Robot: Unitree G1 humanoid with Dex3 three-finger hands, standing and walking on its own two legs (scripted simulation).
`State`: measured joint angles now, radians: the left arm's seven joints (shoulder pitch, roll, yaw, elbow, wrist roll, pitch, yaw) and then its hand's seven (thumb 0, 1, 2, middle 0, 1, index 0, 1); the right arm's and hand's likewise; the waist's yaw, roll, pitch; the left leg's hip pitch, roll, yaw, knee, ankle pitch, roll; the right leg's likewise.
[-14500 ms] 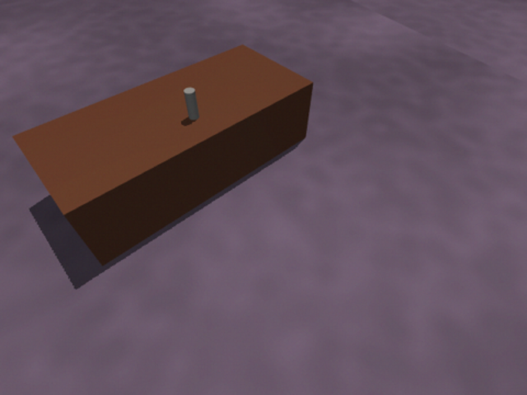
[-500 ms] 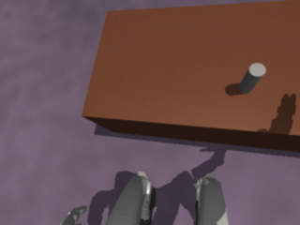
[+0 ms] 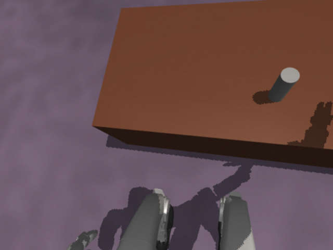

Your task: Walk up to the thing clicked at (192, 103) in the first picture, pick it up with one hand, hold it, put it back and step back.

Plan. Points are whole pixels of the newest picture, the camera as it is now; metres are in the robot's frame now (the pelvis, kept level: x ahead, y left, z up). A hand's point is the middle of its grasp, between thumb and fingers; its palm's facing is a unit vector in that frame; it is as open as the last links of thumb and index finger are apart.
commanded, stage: go down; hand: right
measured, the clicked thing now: (282, 86) +0.56 -0.26 -0.22
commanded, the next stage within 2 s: none
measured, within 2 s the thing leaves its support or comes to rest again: neither
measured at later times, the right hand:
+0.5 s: hand out of the picture +0.46 -0.44 +0.08, palm faces +0.36 +0.93 -0.02, open 17.7 cm
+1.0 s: hand out of the picture +0.46 -0.44 +0.08, palm faces +0.36 +0.93 -0.03, open 17.7 cm
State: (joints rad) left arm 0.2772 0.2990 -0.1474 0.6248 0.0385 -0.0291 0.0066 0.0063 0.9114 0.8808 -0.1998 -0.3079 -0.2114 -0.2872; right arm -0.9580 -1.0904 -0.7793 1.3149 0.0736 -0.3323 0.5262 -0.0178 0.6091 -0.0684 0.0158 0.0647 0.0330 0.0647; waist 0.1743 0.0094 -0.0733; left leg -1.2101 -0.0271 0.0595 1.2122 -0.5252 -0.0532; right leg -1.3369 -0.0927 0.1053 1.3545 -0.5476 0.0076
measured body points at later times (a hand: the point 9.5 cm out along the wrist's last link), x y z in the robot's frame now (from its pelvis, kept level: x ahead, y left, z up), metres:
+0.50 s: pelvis +0.00 +0.00 +0.00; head +0.20 -0.07 +0.39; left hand +0.06 +0.27 -0.10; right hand +0.43 -0.49 +0.08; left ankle +0.02 +0.16 -0.61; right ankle +0.03 -0.11 -0.61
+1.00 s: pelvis +0.00 +0.00 +0.00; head +0.19 -0.08 +0.40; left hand +0.06 +0.27 -0.09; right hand +0.43 -0.49 +0.08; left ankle +0.02 +0.16 -0.61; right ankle +0.03 -0.11 -0.61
